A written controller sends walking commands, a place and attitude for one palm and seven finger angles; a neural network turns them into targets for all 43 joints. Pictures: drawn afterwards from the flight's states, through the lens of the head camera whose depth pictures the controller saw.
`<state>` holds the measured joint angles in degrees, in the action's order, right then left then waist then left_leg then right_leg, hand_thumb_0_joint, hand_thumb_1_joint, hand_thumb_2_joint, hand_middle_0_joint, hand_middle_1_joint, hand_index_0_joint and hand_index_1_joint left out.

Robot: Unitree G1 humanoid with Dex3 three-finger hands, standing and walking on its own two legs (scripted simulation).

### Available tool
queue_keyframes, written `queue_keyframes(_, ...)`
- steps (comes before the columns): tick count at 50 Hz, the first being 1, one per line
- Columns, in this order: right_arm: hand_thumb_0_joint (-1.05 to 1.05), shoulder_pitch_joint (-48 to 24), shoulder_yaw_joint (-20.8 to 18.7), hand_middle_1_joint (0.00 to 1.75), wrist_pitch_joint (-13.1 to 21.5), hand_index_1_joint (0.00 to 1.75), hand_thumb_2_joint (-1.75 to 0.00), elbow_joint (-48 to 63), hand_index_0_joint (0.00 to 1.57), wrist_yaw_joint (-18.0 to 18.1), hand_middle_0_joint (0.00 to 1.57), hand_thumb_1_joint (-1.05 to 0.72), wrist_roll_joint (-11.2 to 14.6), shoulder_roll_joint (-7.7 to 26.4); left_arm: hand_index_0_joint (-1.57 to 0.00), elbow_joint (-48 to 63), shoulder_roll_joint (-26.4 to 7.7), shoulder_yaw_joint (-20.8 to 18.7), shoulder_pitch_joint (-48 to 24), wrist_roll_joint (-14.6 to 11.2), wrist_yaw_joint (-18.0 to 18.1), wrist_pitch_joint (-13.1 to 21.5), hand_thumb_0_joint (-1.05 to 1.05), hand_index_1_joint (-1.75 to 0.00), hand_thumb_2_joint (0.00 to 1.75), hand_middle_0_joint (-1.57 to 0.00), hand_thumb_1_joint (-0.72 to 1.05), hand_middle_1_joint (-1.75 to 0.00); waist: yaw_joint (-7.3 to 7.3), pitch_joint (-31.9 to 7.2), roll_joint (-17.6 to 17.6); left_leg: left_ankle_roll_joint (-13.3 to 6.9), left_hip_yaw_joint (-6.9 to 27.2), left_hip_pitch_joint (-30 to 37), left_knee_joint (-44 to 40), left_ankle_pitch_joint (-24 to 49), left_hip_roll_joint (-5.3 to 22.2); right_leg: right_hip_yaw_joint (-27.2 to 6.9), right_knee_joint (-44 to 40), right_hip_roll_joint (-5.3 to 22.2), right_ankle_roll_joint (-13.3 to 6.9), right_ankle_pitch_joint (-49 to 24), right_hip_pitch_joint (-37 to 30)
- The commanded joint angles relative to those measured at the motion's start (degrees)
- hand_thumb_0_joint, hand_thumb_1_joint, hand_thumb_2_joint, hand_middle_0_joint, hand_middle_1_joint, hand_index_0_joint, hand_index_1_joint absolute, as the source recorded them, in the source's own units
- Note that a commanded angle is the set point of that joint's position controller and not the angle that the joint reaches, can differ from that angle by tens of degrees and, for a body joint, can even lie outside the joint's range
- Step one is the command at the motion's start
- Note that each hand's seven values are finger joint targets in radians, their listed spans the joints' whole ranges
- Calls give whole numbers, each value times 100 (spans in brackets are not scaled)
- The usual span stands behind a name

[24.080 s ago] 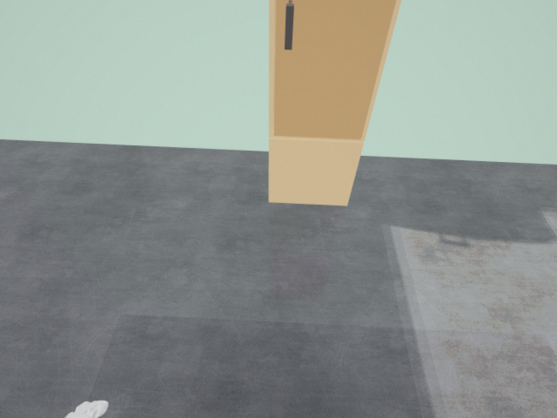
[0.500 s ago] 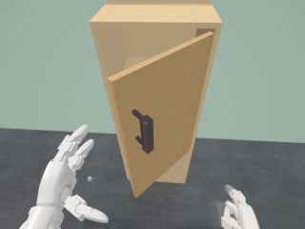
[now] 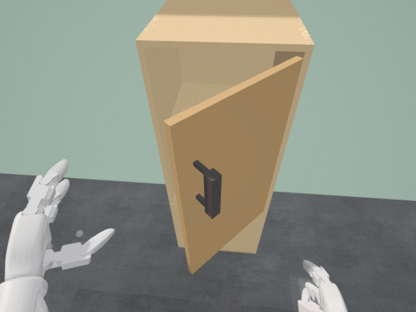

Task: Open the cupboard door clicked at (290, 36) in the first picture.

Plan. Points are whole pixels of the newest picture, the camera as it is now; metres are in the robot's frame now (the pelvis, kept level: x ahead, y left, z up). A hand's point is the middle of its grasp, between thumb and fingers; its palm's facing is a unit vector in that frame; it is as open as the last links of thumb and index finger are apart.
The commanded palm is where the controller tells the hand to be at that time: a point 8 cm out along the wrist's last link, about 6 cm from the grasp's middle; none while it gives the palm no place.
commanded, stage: draw the hand back to the body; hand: left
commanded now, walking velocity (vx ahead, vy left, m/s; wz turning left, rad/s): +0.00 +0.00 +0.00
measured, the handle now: (205, 188) +0.33 +0.05 +0.08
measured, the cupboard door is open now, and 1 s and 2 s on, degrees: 47 47 47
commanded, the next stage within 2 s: step back with the hand held close in 0.64 s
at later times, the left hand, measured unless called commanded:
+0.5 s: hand (60, 219) +0.19 +0.25 +0.16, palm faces +0.46 -0.81 -0.37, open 7.6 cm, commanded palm +0.14 +0.29 +0.17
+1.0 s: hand (62, 226) +0.18 +0.24 +0.15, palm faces +0.38 -0.79 -0.48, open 7.4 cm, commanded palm +0.13 +0.28 +0.18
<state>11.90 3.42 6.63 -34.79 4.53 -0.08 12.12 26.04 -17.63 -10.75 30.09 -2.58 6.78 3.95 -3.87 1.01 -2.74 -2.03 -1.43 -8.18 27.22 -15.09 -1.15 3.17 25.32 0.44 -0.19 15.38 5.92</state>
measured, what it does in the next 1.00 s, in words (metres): stands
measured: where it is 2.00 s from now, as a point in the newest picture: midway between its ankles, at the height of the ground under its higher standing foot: outside the picture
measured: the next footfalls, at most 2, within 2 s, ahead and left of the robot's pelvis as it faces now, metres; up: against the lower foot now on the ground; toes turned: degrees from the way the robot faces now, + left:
none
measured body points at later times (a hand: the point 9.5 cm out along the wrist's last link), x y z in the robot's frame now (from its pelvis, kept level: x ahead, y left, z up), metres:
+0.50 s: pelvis +0.00 -0.01 +0.00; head -0.02 -0.03 +0.45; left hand +0.16 +0.29 +0.18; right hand +0.19 -0.23 -0.08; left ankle +0.00 +0.09 -0.74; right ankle -0.01 -0.12 -0.74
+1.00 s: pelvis -0.01 -0.01 +0.00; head +0.00 -0.03 +0.45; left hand +0.16 +0.28 +0.18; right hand +0.17 -0.25 -0.08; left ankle +0.00 +0.09 -0.74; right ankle -0.01 -0.12 -0.74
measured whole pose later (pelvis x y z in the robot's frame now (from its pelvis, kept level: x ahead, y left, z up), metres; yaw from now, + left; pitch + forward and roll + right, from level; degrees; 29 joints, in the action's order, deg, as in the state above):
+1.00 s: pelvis -0.01 -0.01 +0.00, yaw -1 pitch -1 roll -1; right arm 9.4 -0.1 0.9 -33.2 4.5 0.9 14.0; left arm 24.9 -21.4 -21.0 30.8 -3.2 6.5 7.9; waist -1.3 1.9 -3.3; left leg -0.9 -1.3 -12.6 26.1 -12.7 0.4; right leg 3.3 23.3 -1.2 -1.2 12.4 10.1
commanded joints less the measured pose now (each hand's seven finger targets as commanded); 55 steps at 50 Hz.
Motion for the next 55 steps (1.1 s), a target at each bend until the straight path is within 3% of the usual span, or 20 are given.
queue_keyframes(1,0,-839,-307,30,306,30,-90,915,20,27,20,-90,-25,634,-19,1162,-878,-820,-549,-8,95,396,0,-30,72,-19,48,-30,-12,-355,-98,162,386,138,-673,1158,261,-101,-458,-42,-150,-830,-23)
queue_keyframes(13,0,-881,-404,30,191,30,-90,765,20,22,20,-90,16,633,-20,947,-1255,-1551,-882,-119,122,461,0,-30,90,-20,90,-30,-25,-373,-142,155,279,327,-700,1480,253,-152,-600,-34,-134,-1202,-154)
queue_keyframes(17,0,-886,-419,30,179,30,-90,755,20,-18,20,-90,18,664,-20,757,-968,-1237,-785,-116,75,428,0,-30,90,-20,90,-30,14,-229,-85,133,278,335,-724,1493,254,-143,-648,-35,-112,-1187,-88)
queue_keyframes(23,0,-940,-438,30,178,30,-90,750,20,28,20,-90,10,642,-20,872,-1201,-1422,-878,-120,99,468,0,-30,90,-20,90,-30,-27,-363,-13,86,209,383,-694,1263,207,-195,-739,-17,-99,-1095,-123)
queue_keyframes(26,0,-933,-431,30,209,30,-90,721,20,41,20,-90,7,637,-20,932,-1283,-1501,-910,-116,108,492,0,-30,90,-20,90,-30,-35,-402,-151,91,190,403,-652,1350,188,-216,-759,-7,-111,-1221,-167)
queue_keyframes(28,0,-932,-426,30,217,30,-90,720,20,35,20,-90,15,613,-20,925,-1209,-1442,-872,-119,105,497,0,-30,90,-20,90,-30,-20,-335,-257,98,193,422,-675,1348,193,-213,-755,-7,-106,-1210,-119)
queue_keyframes(35,0,-952,-438,30,212,30,-90,718,20,31,20,-90,15,607,-20,774,-1149,-1413,-849,-143,81,502,0,-30,90,-20,90,-30,-15,-240,-8,65,158,417,-675,1227,184,-231,-844,-9,-72,-1097,-56)
queue_keyframes(37,0,-964,-437,30,205,30,-90,711,20,30,20,-90,23,613,-20,773,-1121,-1360,-876,-135,72,502,0,-30,90,-20,90,-30,-4,-220,-120,68,174,432,-693,1208,183,-236,-847,-2,-81,-1062,-49)
queue_keyframes(38,0,-976,-441,30,226,30,-90,705,20,43,20,-90,25,631,-20,990,-1385,-1560,-1257,-138,110,544,0,-30,90,-20,90,-30,-10,-386,-117,62,183,477,-675,1216,177,-257,-847,8,-80,-1091,-106)
queue_keyframes(39,0,-831,-454,30,111,30,-90,908,20,29,20,-90,81,758,-20,1138,-2072,-2289,-1551,-123,133,756,0,-30,90,-20,90,-30,200,45,75,-51,339,97,-445,995,302,-708,-1115,283,-46,-1309,498)
queue_keyframes(40,0,-833,-465,30,13,30,-90,795,20,28,20,-90,49,676,-20,595,-1565,-1913,-881,-124,56,737,0,-30,90,-20,90,-30,238,-31,386,-55,400,86,-291,980,291,-714,-1110,413,-52,-1357,521)
queue_keyframes(43,0,-778,-525,30,-139,30,-90,922,20,3,20,-90,44,743,-20,718,-1265,-1609,-300,-73,-5,762,0,-30,90,-20,90,-30,269,-479,117,-16,304,142,-179,1634,366,-542,-751,493,-23,-2089,388)
queue_keyframes(46,0,-772,-575,30,-242,30,-90,1002,20,30,20,-90,59,783,-20,997,-1374,-1686,-72,-67,49,751,0,-30,90,-20,90,-30,274,-834,-66,1,327,141,-168,2254,467,-442,-463,467,8,-2432,256)
queue_keyframes(47,0,-745,-588,30,-282,30,-90,1053,20,38,20,-90,69,762,-20,1045,-1422,-1745,0,-66,68,736,0,-30,90,-20,90,-30,279,-912,51,13,334,117,-172,2328,511,-442,-376,444,23,-2441,246)
queue_keyframes(50,0,-716,-634,30,-356,30,-90,1146,20,57,20,-90,99,764,-20,1221,-1597,-1912,1,-61,130,728,0,-30,90,-20,90,-30,296,-987,322,29,352,-82,-109,2166,539,-504,-272,451,25,-2351,289)
queue_keyframes(51,0,-752,-650,30,-367,30,-90,1141,20,83,20,-90,105,755,-20,1321,-1719,-2013,-6,-64,160,752,0,-30,90,-20,90,-30,286,-1000,222,28,382,-133,-100,2121,534,-517,-248,489,2,-2309,290)
queue_keyframes(55,0,-688,-663,30,-355,30,-90,1219,20,89,20,-90,113,758,-20,1480,-1670,-2013,133,-50,223,809,0,-30,90,-20,90,-30,312,-924,84,17,486,-528,-128,1613,595,-596,-149,471,-21,-1724,415)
